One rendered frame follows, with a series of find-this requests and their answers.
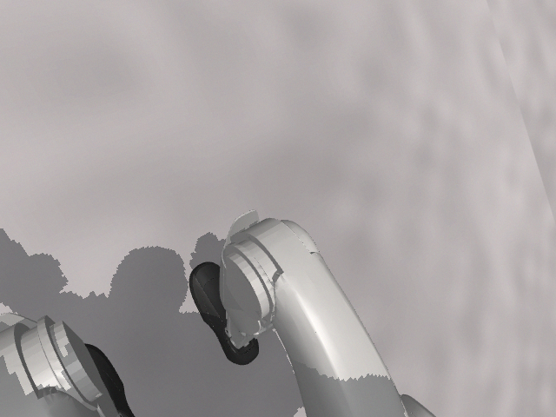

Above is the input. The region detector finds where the right robot hand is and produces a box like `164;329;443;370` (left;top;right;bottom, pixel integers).
400;394;436;417

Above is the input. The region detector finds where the left robot foot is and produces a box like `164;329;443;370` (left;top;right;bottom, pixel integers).
85;344;135;417

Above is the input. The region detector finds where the right robot foot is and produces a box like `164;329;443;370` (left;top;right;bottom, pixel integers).
189;261;259;365

